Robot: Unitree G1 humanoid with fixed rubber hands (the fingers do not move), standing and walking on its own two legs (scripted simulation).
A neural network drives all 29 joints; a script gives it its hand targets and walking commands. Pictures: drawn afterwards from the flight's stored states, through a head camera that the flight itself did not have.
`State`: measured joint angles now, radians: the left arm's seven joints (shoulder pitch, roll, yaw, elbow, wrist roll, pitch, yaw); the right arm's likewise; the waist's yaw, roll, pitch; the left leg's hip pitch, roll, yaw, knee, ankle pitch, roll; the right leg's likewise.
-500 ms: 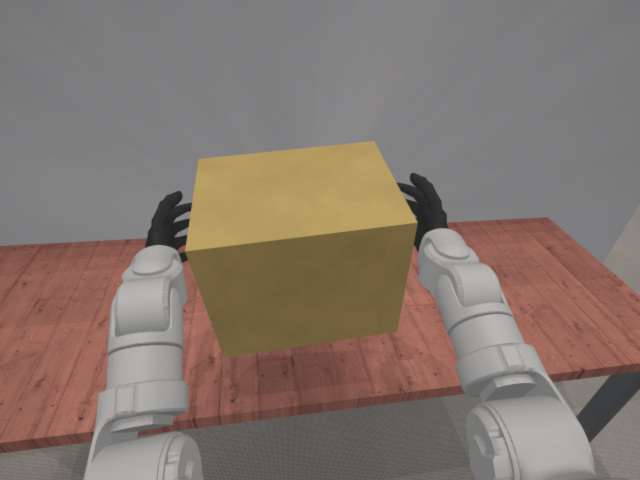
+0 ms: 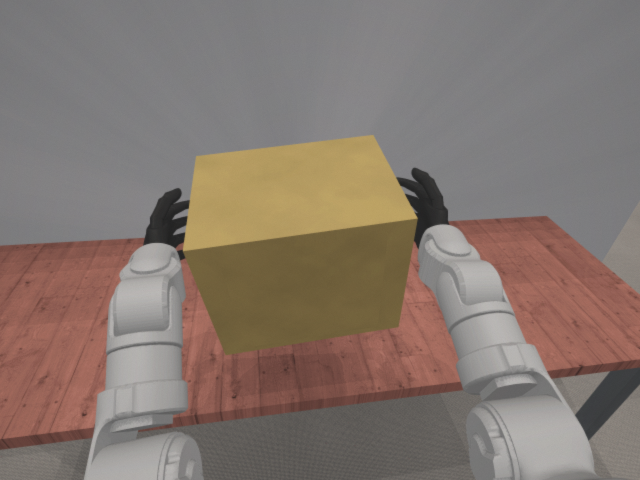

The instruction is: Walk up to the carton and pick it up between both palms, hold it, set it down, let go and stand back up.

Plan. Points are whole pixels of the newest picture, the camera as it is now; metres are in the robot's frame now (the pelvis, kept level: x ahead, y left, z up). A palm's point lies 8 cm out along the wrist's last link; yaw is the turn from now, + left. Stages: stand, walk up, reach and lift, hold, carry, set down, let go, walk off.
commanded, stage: hold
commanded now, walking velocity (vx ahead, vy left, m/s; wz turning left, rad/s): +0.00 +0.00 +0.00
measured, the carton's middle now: (300, 244) +0.40 +0.03 +0.16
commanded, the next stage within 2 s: none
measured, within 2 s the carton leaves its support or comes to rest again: neither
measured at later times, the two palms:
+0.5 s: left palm (167, 249) +0.36 +0.19 +0.18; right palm (428, 225) +0.38 -0.14 +0.21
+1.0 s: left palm (166, 251) +0.35 +0.19 +0.18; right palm (429, 234) +0.37 -0.14 +0.20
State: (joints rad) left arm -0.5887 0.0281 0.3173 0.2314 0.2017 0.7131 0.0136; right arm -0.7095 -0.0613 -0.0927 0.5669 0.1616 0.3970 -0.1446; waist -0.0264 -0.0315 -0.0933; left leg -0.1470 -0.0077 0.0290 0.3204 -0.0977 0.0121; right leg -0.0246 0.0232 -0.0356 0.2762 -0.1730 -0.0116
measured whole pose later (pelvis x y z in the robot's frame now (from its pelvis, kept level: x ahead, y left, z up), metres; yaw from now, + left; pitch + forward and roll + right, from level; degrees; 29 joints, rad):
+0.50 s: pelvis +0.01 +0.00 +0.00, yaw +0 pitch -4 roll -1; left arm -0.59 0.02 0.32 0.23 0.20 0.69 0.02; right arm -0.71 -0.06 -0.09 0.55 0.14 0.38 -0.14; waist -0.03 -0.04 -0.08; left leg -0.15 -0.01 0.03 0.32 -0.10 0.01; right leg -0.02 0.02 -0.04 0.27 -0.18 -0.01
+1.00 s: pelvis +0.00 +0.00 +0.00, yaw +0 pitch -5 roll -1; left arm -0.59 0.02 0.32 0.23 0.21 0.70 0.02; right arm -0.71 -0.06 -0.09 0.62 0.13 0.36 -0.12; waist -0.03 -0.04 -0.08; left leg -0.14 -0.01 0.03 0.32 -0.10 0.01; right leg -0.02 0.02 -0.04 0.28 -0.18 -0.01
